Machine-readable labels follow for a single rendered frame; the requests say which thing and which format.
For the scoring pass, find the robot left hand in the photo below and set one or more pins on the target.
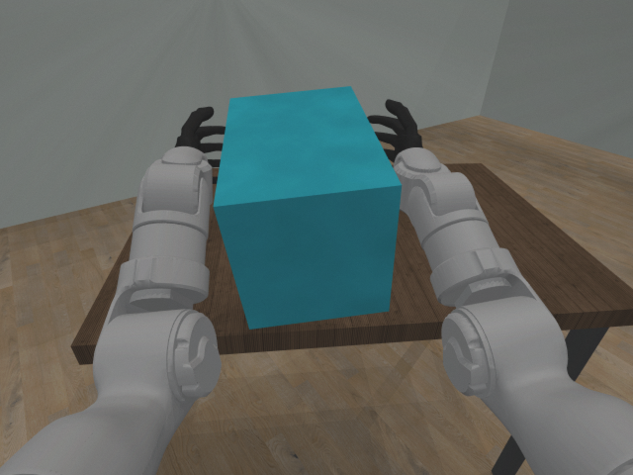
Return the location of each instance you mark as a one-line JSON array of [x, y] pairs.
[[192, 133]]

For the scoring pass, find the robot right hand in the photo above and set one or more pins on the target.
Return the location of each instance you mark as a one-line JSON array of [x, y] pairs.
[[404, 126]]

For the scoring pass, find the right robot forearm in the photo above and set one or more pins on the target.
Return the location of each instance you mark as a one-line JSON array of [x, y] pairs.
[[468, 267]]

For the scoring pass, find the carton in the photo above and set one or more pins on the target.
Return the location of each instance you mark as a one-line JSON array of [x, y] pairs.
[[308, 206]]

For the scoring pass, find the robot left upper arm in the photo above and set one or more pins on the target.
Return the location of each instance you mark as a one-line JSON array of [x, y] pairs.
[[150, 368]]

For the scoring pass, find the left robot forearm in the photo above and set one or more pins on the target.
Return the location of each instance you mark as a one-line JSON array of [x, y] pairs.
[[166, 270]]

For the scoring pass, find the table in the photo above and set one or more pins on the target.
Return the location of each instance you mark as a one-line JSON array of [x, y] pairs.
[[582, 294]]

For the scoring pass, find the robot right upper arm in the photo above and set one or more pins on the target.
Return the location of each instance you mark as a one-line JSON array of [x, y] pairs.
[[510, 354]]

